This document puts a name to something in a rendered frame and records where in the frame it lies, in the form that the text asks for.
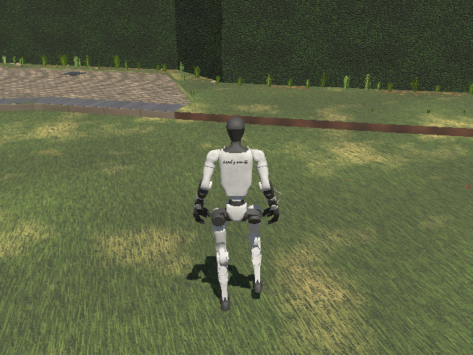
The robot right upper arm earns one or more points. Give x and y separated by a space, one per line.
262 168

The robot left forearm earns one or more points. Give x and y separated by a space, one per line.
200 198

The right robot foot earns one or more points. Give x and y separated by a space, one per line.
257 287

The robot left upper arm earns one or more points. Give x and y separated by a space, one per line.
208 170

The robot foot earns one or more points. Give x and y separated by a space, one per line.
257 287
225 306

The robot right forearm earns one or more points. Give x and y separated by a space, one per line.
271 198

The left robot foot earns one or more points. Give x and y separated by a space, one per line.
225 306

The robot right hand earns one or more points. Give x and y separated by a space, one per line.
269 213

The robot left hand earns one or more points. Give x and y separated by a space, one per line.
203 212

